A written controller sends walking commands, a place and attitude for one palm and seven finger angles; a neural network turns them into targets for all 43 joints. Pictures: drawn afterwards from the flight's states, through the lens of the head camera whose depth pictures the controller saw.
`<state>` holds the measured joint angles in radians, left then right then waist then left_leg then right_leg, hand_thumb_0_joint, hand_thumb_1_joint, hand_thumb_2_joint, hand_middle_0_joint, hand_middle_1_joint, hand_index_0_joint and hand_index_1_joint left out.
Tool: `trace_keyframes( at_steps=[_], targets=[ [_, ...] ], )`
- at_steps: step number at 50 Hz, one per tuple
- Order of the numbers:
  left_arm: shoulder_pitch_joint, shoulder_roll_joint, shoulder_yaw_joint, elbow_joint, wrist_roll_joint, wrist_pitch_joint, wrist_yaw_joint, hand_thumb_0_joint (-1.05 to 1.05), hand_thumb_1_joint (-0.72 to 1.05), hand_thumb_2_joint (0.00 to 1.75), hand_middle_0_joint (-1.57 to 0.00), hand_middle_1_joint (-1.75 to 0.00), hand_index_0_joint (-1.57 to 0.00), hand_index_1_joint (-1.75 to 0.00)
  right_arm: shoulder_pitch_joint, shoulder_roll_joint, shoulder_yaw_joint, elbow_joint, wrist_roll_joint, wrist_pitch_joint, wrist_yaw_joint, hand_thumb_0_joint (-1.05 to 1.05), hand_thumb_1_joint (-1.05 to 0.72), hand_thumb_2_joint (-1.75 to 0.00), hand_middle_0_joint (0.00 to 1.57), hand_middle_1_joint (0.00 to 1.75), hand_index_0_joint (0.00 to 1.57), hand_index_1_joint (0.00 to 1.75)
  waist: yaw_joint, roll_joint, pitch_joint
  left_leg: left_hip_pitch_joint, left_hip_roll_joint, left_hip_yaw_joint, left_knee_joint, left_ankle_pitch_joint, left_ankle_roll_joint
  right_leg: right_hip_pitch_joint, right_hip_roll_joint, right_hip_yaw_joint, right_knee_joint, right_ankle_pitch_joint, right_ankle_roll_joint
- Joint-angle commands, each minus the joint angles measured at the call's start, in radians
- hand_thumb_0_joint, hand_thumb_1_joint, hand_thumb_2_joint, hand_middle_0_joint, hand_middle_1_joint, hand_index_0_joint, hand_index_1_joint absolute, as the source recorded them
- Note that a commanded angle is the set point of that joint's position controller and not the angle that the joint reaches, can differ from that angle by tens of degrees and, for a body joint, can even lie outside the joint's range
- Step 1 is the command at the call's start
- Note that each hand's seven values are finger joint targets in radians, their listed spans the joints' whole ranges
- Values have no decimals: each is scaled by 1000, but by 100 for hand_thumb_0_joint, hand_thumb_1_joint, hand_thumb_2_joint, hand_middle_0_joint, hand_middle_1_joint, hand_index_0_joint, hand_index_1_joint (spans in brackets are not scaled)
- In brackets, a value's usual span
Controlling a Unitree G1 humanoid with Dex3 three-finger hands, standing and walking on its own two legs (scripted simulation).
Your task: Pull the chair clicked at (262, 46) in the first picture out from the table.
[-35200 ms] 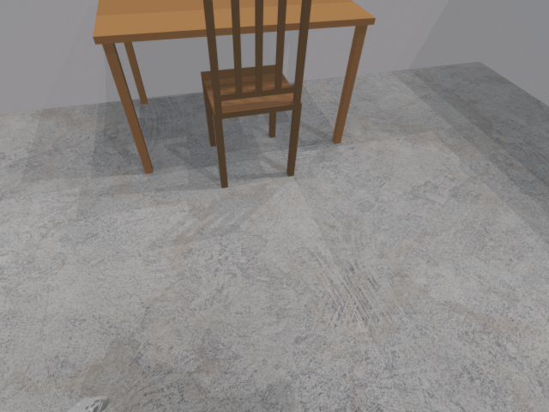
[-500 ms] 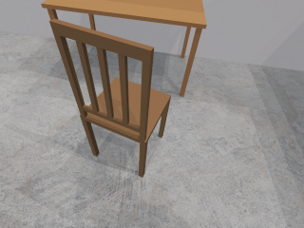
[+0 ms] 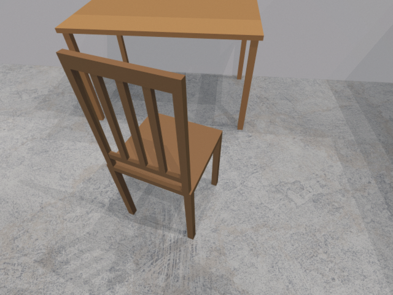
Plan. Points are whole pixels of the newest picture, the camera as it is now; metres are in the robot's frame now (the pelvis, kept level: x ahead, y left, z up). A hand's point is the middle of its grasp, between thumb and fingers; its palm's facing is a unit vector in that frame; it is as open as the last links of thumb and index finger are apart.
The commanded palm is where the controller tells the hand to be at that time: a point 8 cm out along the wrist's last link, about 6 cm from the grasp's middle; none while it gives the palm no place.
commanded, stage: let the arm hang, fingers relaxed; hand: left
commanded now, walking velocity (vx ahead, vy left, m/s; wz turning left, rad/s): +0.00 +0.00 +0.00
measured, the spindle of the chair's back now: (134, 128) +0.62 +0.24 -0.06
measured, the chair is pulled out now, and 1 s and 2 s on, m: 0.62 0.62 0.62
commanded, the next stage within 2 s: look to check the result in 0.24 s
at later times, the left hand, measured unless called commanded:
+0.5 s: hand out of the picture +0.07 +0.20 -0.17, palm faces -0.03 -0.96 -0.26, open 7.4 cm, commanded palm none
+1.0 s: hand out of the picture +0.07 +0.21 -0.17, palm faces -0.03 -0.97 -0.26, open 7.4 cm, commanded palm none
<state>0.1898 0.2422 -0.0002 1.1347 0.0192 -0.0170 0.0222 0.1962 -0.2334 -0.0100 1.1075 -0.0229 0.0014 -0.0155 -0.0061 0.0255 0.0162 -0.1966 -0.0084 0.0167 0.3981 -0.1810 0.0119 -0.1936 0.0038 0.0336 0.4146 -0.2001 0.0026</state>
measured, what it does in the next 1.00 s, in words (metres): stands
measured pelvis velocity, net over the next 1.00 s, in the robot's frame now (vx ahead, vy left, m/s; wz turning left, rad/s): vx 0.04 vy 0.00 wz -0.02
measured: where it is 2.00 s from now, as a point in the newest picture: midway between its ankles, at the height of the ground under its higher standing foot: outside the picture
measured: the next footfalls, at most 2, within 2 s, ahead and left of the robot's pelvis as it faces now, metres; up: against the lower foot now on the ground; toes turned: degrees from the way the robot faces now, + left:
none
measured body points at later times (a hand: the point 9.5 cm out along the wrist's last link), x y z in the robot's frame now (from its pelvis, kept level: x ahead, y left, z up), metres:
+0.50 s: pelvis +0.03 -0.01 +0.00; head +0.04 -0.01 +0.45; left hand +0.07 +0.25 -0.15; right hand +0.04 -0.26 -0.15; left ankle +0.02 +0.11 -0.74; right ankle +0.02 -0.12 -0.74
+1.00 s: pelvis +0.04 +0.00 +0.01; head +0.05 +0.00 +0.45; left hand +0.08 +0.26 -0.15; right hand +0.08 -0.27 -0.14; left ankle +0.02 +0.11 -0.74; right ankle +0.02 -0.12 -0.74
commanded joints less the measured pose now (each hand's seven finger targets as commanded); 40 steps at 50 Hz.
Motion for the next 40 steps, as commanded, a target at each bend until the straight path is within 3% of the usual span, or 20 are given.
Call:
trace_keyframes(
  at_steps=[1,4,14,20,24,37,40],
  targets=[
    [18,152,28,-32,-5,-11,9,0,90,90,-20,-30,-20,-30,25,-138,-27,-27,0,-15,-7,0,-90,-90,20,30,20,30,-4,-52,6,23,96,-95,-90,19,23,-28,-94,95,-101,48,-43],
    [1,153,31,-36,-7,-14,9,0,90,90,-20,-30,-20,-30,16,-139,-25,-19,-1,-19,-9,0,-90,-90,20,30,20,30,-4,-17,-16,44,101,-85,-91,76,17,1,-98,92,-95,114,-41],
    [-13,148,34,-37,-9,-17,10,0,90,90,-20,-30,-20,-30,18,-139,-22,-3,-1,-21,-14,0,-90,-90,20,30,20,30,-5,-19,-34,83,106,-73,-98,131,8,39,-98,94,-113,179,-41],
    [-4,147,35,-31,-9,-17,10,0,90,90,-20,-30,-20,-30,13,-144,-23,-3,2,-18,-16,0,-90,-90,20,30,20,30,-5,-31,-7,94,108,-71,-103,113,10,23,-93,91,-132,154,-42],
    [6,145,34,-24,-10,-19,10,0,90,90,-20,-30,-20,-30,16,-145,-25,1,1,-19,-18,0,-90,-90,20,30,20,30,-9,-29,-38,120,111,-68,-97,143,11,41,-98,95,-127,203,-44],
    [11,158,31,-11,-9,-19,9,0,90,90,-20,-30,-20,-30,-6,-158,-26,-2,4,-18,-16,0,-90,-90,20,30,20,30,-9,-33,-20,132,114,-66,-110,128,12,33,-99,93,-140,183,-41],
    [13,156,30,-12,-8,-19,9,0,90,90,-20,-30,-20,-30,-16,-163,-26,-8,5,-16,-17,0,-90,-90,20,30,20,30,-6,-30,9,123,115,-65,-117,115,12,23,-95,91,-147,165,-41]
  ],
)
